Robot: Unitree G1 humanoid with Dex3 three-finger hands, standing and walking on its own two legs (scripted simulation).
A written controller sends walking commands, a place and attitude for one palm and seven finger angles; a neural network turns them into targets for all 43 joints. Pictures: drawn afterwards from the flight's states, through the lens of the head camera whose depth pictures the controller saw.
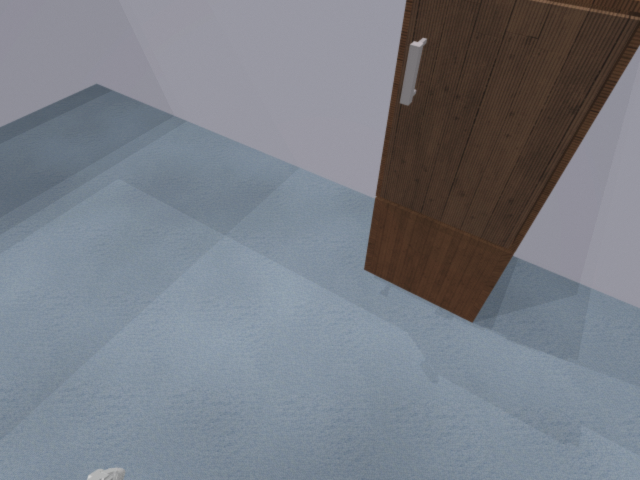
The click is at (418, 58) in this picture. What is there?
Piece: cupboard door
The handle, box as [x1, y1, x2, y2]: [400, 38, 426, 105]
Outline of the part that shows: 425,38 422,38 417,42 412,42 409,47 400,102 407,105 411,101 412,96 415,93 414,84 422,46 426,41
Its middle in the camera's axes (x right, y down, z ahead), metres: +0.21 -0.38 +0.89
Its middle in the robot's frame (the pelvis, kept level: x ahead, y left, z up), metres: +0.94 -0.16 +0.08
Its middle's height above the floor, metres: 0.85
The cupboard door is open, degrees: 0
